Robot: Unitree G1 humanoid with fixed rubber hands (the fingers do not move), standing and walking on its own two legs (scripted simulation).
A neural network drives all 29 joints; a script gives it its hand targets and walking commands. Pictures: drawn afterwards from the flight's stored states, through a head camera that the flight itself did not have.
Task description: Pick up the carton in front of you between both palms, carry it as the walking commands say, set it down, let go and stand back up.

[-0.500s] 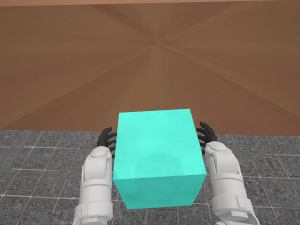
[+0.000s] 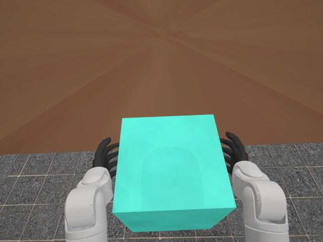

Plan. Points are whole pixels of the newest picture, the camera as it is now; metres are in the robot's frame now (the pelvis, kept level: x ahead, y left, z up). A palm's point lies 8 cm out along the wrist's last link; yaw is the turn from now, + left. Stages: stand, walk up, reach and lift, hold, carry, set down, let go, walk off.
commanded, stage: carry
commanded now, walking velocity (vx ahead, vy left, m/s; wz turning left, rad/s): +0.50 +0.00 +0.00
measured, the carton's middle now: (169, 178) +0.26 +0.00 +0.02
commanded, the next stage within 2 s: none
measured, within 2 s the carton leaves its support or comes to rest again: neither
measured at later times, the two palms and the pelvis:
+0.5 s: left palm (101, 94) +0.55 +0.19 +0.07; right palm (192, 88) +0.54 -0.11 +0.07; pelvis +0.32 +0.05 -0.01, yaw -1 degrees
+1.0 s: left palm (114, 34) +0.91 +0.18 +0.11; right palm (183, 29) +0.92 -0.13 +0.10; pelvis +0.65 +0.02 -0.01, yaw +2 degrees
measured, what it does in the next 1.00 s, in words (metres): walks ahead: right foot, then left foot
